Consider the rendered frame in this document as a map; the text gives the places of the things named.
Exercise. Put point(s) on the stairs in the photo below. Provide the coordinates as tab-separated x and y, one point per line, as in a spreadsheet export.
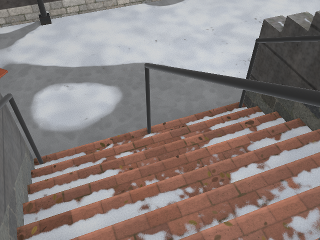
228	173

